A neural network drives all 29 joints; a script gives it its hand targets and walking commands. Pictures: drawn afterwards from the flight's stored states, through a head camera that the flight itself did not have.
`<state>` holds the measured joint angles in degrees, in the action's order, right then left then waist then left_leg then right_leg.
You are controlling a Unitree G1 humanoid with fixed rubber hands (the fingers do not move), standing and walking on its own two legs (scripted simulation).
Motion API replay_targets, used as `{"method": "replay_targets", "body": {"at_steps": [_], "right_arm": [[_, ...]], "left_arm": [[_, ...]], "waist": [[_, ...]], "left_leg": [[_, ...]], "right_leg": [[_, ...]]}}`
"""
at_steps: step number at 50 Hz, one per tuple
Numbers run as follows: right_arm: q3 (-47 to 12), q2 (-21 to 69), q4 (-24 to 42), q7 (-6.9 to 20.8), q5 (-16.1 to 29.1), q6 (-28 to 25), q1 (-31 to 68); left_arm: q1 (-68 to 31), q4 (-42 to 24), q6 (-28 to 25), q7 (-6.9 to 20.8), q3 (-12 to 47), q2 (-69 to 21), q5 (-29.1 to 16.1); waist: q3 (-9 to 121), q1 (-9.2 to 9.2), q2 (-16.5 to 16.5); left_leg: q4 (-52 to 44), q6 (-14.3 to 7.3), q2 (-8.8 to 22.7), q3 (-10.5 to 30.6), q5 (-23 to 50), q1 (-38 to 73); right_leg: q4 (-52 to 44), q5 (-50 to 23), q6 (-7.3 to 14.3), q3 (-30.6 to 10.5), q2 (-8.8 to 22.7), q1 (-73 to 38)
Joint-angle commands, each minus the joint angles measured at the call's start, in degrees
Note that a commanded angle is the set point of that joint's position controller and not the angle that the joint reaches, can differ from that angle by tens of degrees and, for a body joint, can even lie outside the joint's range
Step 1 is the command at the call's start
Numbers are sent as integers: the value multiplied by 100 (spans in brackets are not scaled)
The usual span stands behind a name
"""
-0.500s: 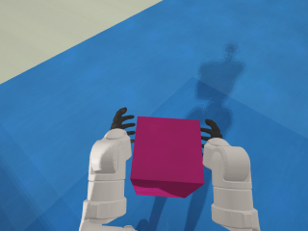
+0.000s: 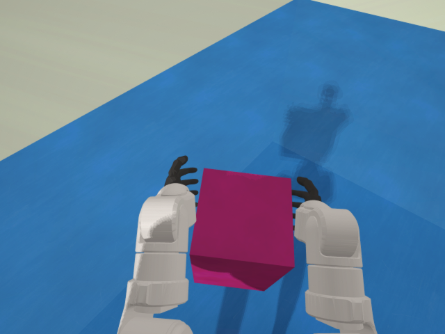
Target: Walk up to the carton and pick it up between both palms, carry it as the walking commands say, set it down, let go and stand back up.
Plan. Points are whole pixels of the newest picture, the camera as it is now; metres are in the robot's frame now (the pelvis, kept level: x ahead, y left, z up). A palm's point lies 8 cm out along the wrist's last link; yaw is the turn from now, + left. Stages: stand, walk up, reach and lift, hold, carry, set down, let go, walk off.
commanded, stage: carry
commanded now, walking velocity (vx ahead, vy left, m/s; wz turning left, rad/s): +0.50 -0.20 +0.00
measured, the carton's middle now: (237, 236) +0.32 +0.00 -0.01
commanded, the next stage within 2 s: none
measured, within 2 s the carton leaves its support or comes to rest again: neither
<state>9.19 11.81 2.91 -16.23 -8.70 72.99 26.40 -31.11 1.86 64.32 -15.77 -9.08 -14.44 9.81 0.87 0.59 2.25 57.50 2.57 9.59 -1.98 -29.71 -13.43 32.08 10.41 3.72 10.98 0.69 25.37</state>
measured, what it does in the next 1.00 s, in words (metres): walks ahead: left foot, then right foot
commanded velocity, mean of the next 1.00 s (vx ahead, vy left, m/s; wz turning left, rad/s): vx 0.39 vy -0.16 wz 0.00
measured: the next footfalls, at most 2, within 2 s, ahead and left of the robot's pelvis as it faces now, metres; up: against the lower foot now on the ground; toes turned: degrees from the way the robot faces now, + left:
left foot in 0.26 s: +0.31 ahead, +0.05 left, +0.00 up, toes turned +10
right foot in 0.64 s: +0.57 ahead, -0.27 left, +0.00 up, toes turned -10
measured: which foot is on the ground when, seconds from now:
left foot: up 0.00-0.24, down 0.26-0.66, up 0.68-0.98, down 1.00-1.00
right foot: down 0.00-0.30, up 0.32-0.62, down 0.64-1.00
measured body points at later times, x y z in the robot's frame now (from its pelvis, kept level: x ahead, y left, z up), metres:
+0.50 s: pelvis +0.32 -0.07 +0.03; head +0.36 -0.05 +0.48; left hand +0.67 +0.03 +0.11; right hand +0.63 -0.20 +0.10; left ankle +0.27 +0.04 -0.72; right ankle +0.35 -0.23 -0.67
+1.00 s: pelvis +0.64 -0.19 +0.01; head +0.68 -0.17 +0.46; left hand +0.98 -0.06 +0.10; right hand +0.97 -0.30 +0.08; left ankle +0.74 -0.12 -0.73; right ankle +0.54 -0.26 -0.72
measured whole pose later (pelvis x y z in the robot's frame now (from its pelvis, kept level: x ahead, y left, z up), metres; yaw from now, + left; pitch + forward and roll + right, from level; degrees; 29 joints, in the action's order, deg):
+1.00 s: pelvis +0.64 -0.19 +0.01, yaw +0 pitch +4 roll -2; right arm 6.0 11.7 8.3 -15.9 -7.6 72.2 24.1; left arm -27.2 -7.3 65.5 -13.7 -6.8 -12.9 8.5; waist -1.1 1.2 -0.7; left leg 26.0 -2.1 2.2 -11.4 -1.5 -25.3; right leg 26.1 21.6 2.7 10.7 -2.1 6.6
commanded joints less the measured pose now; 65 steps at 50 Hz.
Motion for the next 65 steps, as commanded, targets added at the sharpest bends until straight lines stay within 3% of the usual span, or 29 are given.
{"method": "replay_targets", "body": {"at_steps": [1, 3, 8, 11, 13, 14, 15, 16, 18, 19, 27, 29, 31, 32, 33, 34, 35, 37, 40, 43, 48, 49, 50, 51, 52, 53, 55, 60, 65], "right_arm": [[-3608, 5878, 1068, 2036, 2776, -459, 4142], [-3662, 5900, 1343, 2034, 2872, -571, 4156], [-3670, 5798, 1495, 1900, 2676, -647, 3518], [-3701, 5730, 1432, 1900, 2565, -606, 3141], [-3773, 5806, 1397, 1920, 2583, -569, 2956], [-3717, 5715, 1353, 1930, 2555, -559, 2917], [-3607, 5608, 1209, 1934, 2502, -574, 2960], [-3660, 5642, 1153, 1925, 2511, -586, 3065], [-3624, 5729, 1142, 1948, 2471, -564, 3145], [-3633, 5775, 1153, 1966, 2517, -581, 3242], [-3479, 5589, 1052, 2058, 2641, -501, 3874], [-3445, 5527, 852, 2041, 2556, -456, 3914], [-3413, 5505, 619, 2020, 2468, -405, 3949], [-3376, 5485, 505, 2005, 2445, -381, 3973], [-3384, 5530, 394, 2008, 2454, -321, 3954], [-3461, 5588, 647, 2012, 2560, -331, 4151], [-3469, 5722, 778, 2025, 2621, -367, 4144], [-3685, 5937, 1090, 2037, 2820, -464, 4243], [-3725, 5915, 1427, 1980, 2851, -602, 4152], [-3676, 5855, 1444, 1890, 2719, -633, 3637], [-3686, 5722, 1458, 1899, 2587, -545, 3132], [-3727, 5758, 1469, 1922, 2605, -517, 3081], [-3739, 5694, 1482, 1943, 2645, -490, 3086], [-3592, 5601, 1345, 1958, 2586, -476, 3038], [-3564, 5574, 1165, 1961, 2559, -489, 2981], [-3578, 5570, 1197, 1966, 2579, -494, 3025], [-3626, 5609, 1426, 1994, 2634, -533, 3276], [-3655, 5632, 1581, 2029, 2667, -509, 3522], [-3685, 5781, 1055, 1990, 2740, -372, 3740]], "left_arm": [[-1686, 212, 422, 1962, 3081, -6511, -2429], [-1810, -130, 311, 1939, 3183, -6581, -2516], [-1437, -479, 285, 1899, 3457, -6277, -2602], [-1149, -469, 376, 1901, 3615, -6134, -2570], [-1098, -518, 456, 1899, 3698, -6049, -2526], [-1189, -539, 513, 1924, 3758, -5988, -2539], [-1397, -536, 564, 1955, 3811, -5957, -2642], [-1407, -372, 584, 1997, 3791, -5926, -2629], [-1426, -193, 559, 2031, 3665, -6166, -2644], [-1515, -169, 530, 2037, 3655, -6256, -2677], [-1715, 344, 525, 1916, 3345, -6314, -2587], [-1812, 432, 563, 1961, 3281, -6211, -2558], [-1714, 669, 615, 2015, 3151, -6119, -2510], [-1610, 791, 635, 2047, 3045, -6050, -2457], [-1490, 881, 637, 2045, 2930, -6000, -2280], [-1419, 840, 589, 2021, 2885, -6124, -2266], [-1517, 638, 550, 1999, 2945, -6321, -2358], [-1643, 202, 429, 1994, 3038, -6512, -2442], [-1706, -188, 291, 1972, 3203, -6543, -2541], [-1449, -378, 288, 1945, 3377, -6360, -2581], [-1130, -513, 436, 1950, 3660, -6190, -2521], [-1135, -535, 474, 1948, 3702, -6170, -2505], [-1113, -518, 509, 1949, 3708, -6094, -2473], [-1236, -476, 562, 1954, 3753, -6161, -2542], [-1342, -383, 603, 1986, 3774, -6078, -2592], [-1253, -299, 600, 1991, 3761, -6120, -2526], [-1317, -333, 551, 1988, 3729, -6333, -2581], [-1141, -75, 525, 1928, 3577, -6480, -2502], [-1260, 314, 606, 2023, 3277, -6292, -2344]], "waist": [[2677, 119, -829], [2525, 74, -700], [2523, 62, -847], [2309, 10, -745], [2630, -185, -481], [2905, -298, 34], [3178, -329, 1382], [2953, -216, 1452], [2665, -192, 219], [2376, -177, 119], [1888, -176, 1112], [1824, -135, 1003], [2048, 4, 435], [2273, 118, -188], [2610, 215, -1424], [2637, 237, -2225], [2722, 176, -1694], [2530, 130, -969], [2540, 64, -975], [2557, 54, -974], [2420, -28, -788], [2544, -122, -613], [2787, -158, -263], [3244, -230, 868], [3223, -250, 1379], [3110, -208, 1002], [2803, -167, 521], [3037, -119, 533], [2711, -83, -695]], "left_leg": [[1355, -288, -266, 207, 107, -2593], [341, -226, -197, 15, 399, -2143], [-1721, -198, -472, -519, 940, -1557], [-3037, -263, -783, -920, 2124, -678], [-3694, -441, -684, -930, 3023, 1270], [-3653, -819, 220, 268, 2758, 2548], [-4005, -1619, 1654, 2718, 3296, 3723], [-4158, -1754, 1894, 3096, 3877, 3763], [-4041, -1402, 1512, 1779, 4371, 3452], [-4145, -1156, 1352, 1339, 4246, 3262], [-4207, -315, 597, -747, 4506, 2107], [-3858, -135, 615, -924, 4179, 1896], [-2722, 69, 257, -1253, 3632, 1099], [-1709, 112, 64, -1282, 2782, 260], [-64, 238, -464, -1214, 958, -1048], [1095, 91, -817, -756, -465, -2392], [1370, -132, -524, -182, -524, -2662], [1117, -242, -188, 147, -135, -2569], [-214, -196, -257, -189, 214, -2023], [-1275, -152, -458, -463, 715, -1775], [-3418, -233, -989, -1087, 3137, -258], [-3896, -350, -744, -913, 4092, 699], [-3663, -553, 136, -126, 6011, 1981], [-3319, -1197, 1327, 1083, 8148, 3245], [-3226, -1605, 1538, 1505, 8723, 3768], [-3296, -1558, 1446, 1220, 8507, 3580], [-3449, -1164, 1065, 599, 7892, 3319], [-3236, -536, 417, -538, 6822, 2424], [-2563, -32, -155, -679, 2740, 270]], "right_leg": [[-1162, -1886, 1060, -2388, 1712, -4145], [-1459, -1922, 973, -1694, 1531, -3508], [-1668, -2331, 1080, -999, 1295, -3462], [-1184, -3358, 771, -407, 871, -3229], [-77, -3535, 401, 14, 587, -2294], [934, -2756, 146, 58, 341, -1023], [2512, -240, -167, -341, -149, 480], [3456, 1433, -102, -1041, -173, 1228], [3445, 922, -132, -1433, 376, 1630], [2907, 841, -172, -1356, 475, 1750], [-58, -409, -237, -219, 15, 142], [-490, -774, -190, -153, 35, -417], [-768, -603, -72, 209, -177, -1991], [-659, -457, 60, -299, 186, -3068], [-1236, -183, 596, -2318, 1422, -4000], [-1586, -621, 1191, -3313, 1958, -4530], [-1405, -1176, 1181, -3104, 1960, -4571], [-1143, -2000, 1028, -2267, 1765, -3968], [-1527, -1917, 993, -1425, 1524, -3452], [-1463, -3388, 1017, -986, 1453, -3582], [-419, -4862, 361, -121, 868, -3258], [71, -4209, 118, -49, 718, -2654], [537, -2925, -185, -143, 535, -1613], [1266, -203, -454, -400, 191, -622], [1823, 2145, -447, -774, -87, 164], [1778, 2290, -357, -1051, 89, 349], [532, 1849, -390, -980, 193, 371], [-983, -586, -538, -196, 40, -1177], [-386, -5153, -42, -1153, 1413, -2867]]}}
